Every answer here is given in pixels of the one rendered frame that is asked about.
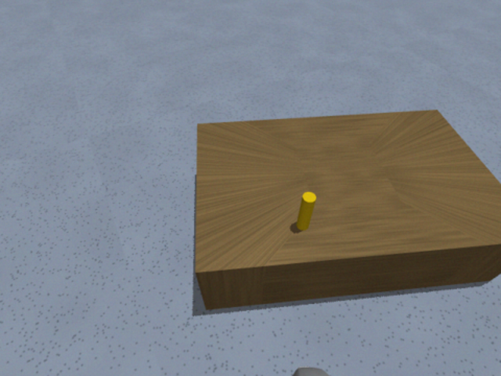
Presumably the can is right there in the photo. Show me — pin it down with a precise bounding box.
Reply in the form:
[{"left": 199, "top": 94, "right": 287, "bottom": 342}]
[{"left": 297, "top": 192, "right": 316, "bottom": 230}]

